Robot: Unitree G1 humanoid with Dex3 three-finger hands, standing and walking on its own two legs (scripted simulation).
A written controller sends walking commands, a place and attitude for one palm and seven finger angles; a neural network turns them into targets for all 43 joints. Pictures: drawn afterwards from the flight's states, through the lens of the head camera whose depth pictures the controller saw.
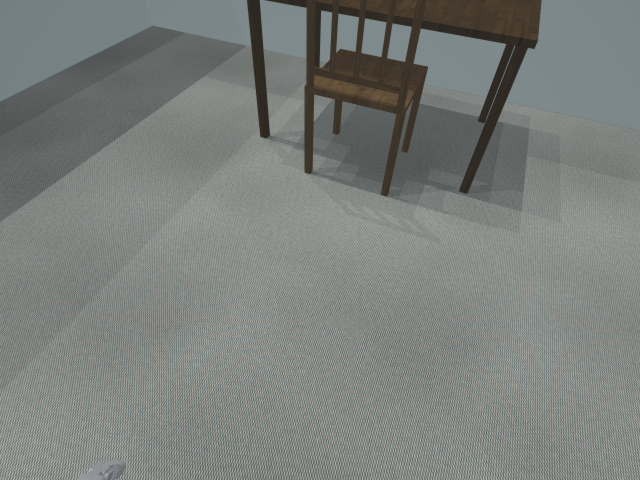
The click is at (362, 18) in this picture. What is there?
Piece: chair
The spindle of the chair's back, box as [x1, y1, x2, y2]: [353, 0, 366, 77]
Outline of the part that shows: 366,0 360,1 353,76 356,77 358,75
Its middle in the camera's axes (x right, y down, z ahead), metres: +0.14 -0.75 +1.40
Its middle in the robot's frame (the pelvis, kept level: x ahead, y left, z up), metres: +1.56 -0.06 -0.05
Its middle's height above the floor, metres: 0.72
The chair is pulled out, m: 0.00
